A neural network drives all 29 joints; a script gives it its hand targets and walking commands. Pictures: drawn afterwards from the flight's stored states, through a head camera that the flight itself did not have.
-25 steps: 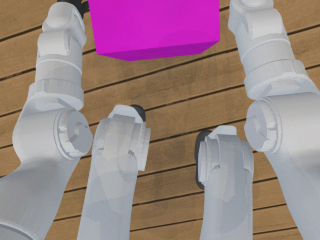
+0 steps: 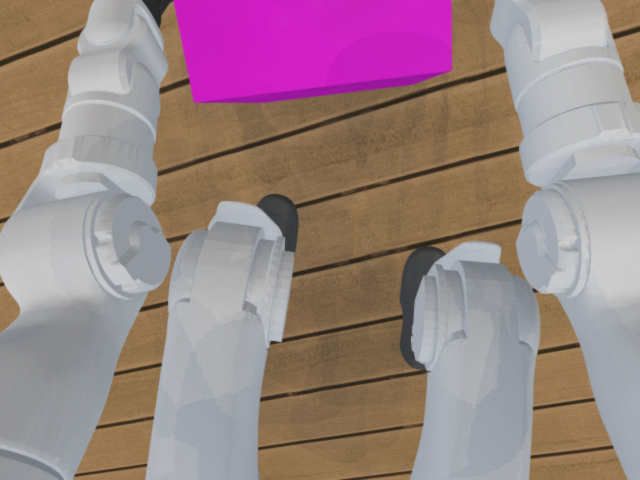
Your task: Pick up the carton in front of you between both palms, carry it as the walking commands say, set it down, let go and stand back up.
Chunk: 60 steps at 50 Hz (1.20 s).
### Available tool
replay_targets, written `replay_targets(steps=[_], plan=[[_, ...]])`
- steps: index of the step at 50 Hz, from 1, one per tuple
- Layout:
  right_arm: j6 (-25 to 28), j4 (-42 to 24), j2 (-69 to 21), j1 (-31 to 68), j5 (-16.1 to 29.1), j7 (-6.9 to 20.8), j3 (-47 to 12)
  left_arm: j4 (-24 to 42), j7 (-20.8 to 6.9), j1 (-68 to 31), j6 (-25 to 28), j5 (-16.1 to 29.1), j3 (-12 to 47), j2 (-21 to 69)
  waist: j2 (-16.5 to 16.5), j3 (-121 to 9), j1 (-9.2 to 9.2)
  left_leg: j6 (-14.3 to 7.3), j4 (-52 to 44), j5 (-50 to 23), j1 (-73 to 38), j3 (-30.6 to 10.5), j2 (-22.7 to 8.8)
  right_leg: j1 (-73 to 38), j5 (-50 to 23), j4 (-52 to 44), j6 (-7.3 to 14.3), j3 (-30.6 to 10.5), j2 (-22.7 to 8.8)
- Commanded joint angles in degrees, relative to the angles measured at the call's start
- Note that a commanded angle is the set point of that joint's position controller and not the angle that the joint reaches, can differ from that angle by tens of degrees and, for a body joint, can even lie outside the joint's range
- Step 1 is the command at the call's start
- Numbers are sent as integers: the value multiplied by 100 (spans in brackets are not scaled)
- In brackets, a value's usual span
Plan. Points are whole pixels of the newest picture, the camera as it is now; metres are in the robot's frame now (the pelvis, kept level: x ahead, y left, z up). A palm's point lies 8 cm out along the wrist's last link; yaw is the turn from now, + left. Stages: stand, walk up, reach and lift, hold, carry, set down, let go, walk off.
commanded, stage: set down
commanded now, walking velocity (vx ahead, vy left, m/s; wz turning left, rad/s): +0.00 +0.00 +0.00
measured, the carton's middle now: out of the picture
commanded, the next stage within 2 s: let go in 1.20 s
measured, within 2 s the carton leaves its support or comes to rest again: neither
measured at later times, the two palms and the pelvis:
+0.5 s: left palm out of the picture +0.50 +0.29 -0.08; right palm out of the picture +0.59 -0.07 -0.07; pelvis +0.00 +0.01 +0.04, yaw +1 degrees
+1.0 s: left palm out of the picture +0.50 +0.30 +0.07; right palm out of the picture +0.60 -0.08 +0.07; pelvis +0.02 +0.01 +0.17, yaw +1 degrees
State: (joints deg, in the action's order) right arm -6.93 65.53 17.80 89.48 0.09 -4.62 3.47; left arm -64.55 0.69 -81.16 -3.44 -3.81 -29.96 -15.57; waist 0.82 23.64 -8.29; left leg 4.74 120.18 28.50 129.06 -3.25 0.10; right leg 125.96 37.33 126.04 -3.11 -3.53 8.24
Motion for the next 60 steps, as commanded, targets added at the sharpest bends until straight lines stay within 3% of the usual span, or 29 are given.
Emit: replay_targets(steps=[1, 7, 14, 17, 21, 24, 30, 36, 42, 60], plan=[[156, -627, 713, 1696, 542, -128, -410, 324, 287, -1209, 391, 524, 283, -1410, 785, -6145, -650, -219, -435, -2135, -3062, 716, -11, -2343, -1821, -1153, -114, 246, -372], [209, -1136, 702, 1810, 1137, -65, -893, 502, 261, -1303, 473, 1303, 947, -1470, 851, -7231, -701, -292, -401, -2933, -3869, 660, -96, -2639, -2131, -963, -107, 386, -463], [-24, -1711, 1009, 1539, 919, -228, -533, 1344, 434, -1006, 138, 1605, 1176, -1487, 725, -8801, -486, -222, -752, -2970, -5241, 792, 66, -3071, -1749, -1206, -14, 775, -355], [-236, -1890, 1095, 1418, 756, -288, -249, 1750, 532, -917, -125, 1533, 1216, -1374, 503, -9098, -369, -212, -1052, -2659, -5612, 870, 163, -3011, -1382, -1523, 71, 886, -259], [-390, -1345, 975, 1032, 535, -205, 144, 1684, 561, -708, -367, 1270, 1180, -973, 256, -7908, -224, -147, -1502, -1857, -4963, 874, 203, -2329, -716, -1993, 156, 884, -247], [-337, -1041, 836, 849, 415, -96, 326, 1663, 523, -606, -366, 1067, 1107, -744, 165, -7501, -183, -106, -1761, -1719, -4673, 861, 205, -2095, -686, -2250, 167, 835, -248], [-289, -1007, 762, 747, 264, -17, 457, 1856, 468, -386, -389, 823, 889, -696, 229, -7848, -278, -90, -2251, -1896, -4794, 900, 240, -2384, -909, -2746, 142, 779, -196], [-444, -1637, 724, 674, 209, -36, 388, 2343, 388, -60, -564, 859, 772, -817, 546, -8812, -371, -106, -2755, -2441, -5309, 980, 313, -3343, -1433, -3265, 98, 810, -133], [-661, -2213, 674, 444, 138, -2, 409, 2753, 249, 282, -766, 932, 773, -843, 741, -9270, -338, -133, -3326, -2876, -5698, 1013, 357, -4205, -1911, -3842, 72, 804, -100], [-509, -1832, 350, -502, -269, 297, 883, 2665, -46, 1050, -618, 412, 527, -414, 487, -8293, -242, -117, -5301, -3261, -6907, 887, 320, -5245, -2444, -5937, 2, 607, -174]])
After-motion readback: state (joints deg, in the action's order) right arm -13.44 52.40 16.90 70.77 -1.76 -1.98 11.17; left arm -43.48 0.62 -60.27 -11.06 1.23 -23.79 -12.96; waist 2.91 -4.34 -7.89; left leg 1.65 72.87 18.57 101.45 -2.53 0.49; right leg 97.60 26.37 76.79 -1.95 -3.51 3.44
